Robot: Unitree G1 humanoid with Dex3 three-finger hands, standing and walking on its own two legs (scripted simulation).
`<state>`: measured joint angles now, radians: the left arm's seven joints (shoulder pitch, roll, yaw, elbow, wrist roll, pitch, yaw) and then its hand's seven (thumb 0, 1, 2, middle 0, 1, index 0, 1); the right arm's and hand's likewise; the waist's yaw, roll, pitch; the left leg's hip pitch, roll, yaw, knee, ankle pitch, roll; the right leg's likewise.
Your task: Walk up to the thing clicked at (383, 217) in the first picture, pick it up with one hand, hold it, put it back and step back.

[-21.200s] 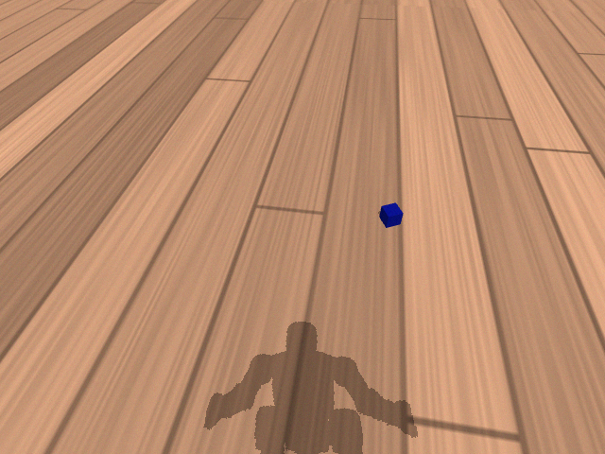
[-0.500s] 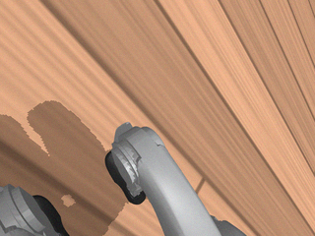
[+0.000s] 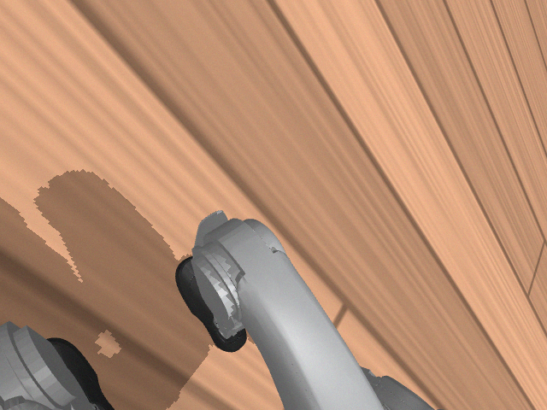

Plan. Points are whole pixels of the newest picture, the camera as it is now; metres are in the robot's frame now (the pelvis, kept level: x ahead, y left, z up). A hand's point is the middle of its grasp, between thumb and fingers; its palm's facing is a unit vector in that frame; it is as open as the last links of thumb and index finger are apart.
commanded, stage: rest palm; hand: left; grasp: from above
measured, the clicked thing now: out of the picture +0.49 +0.35 -0.30
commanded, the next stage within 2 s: close in 0.02 s
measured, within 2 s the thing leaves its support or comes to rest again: neither
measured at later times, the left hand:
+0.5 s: hand out of the picture +0.47 +0.34 -0.28, palm faces -0.22 -0.36 -0.90, open 12.7 cm
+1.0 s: hand out of the picture +0.47 +0.35 -0.28, palm faces -0.24 -0.35 -0.91, open 11.3 cm
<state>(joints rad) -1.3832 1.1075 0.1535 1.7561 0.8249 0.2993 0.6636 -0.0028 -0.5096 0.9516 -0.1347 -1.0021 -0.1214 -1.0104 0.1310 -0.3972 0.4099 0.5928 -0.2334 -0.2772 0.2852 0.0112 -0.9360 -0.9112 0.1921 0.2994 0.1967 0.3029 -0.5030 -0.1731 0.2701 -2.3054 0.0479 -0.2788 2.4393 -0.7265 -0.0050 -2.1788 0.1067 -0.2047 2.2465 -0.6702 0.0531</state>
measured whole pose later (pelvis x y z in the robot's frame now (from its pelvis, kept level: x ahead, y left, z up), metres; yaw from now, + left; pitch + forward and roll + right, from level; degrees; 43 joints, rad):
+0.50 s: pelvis +0.00 +0.00 +0.00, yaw +0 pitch +31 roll -16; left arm -1.36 1.11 0.16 1.73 0.82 0.28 0.65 0.00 -0.29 0.79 -0.27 -0.91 -0.27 -0.90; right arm 0.12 -0.39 0.41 0.59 -0.23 -0.28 0.27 0.01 -0.93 -0.91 0.19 0.30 0.20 0.30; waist -0.49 -0.18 0.28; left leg -2.30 0.05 -0.28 2.44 -0.73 -0.01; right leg -2.18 0.11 -0.21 2.25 -0.67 0.05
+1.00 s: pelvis +0.00 +0.00 +0.00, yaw +0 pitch +31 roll -16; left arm -1.35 1.10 0.14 1.74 0.83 0.28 0.64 0.00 -0.06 0.61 -0.43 -0.77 -0.45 -0.74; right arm 0.13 -0.39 0.40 0.60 -0.22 -0.28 0.27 0.01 -0.93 -0.90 0.19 0.30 0.20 0.30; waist -0.48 -0.17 0.27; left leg -2.31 0.05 -0.28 2.44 -0.73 0.00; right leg -2.18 0.11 -0.20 2.25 -0.67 0.05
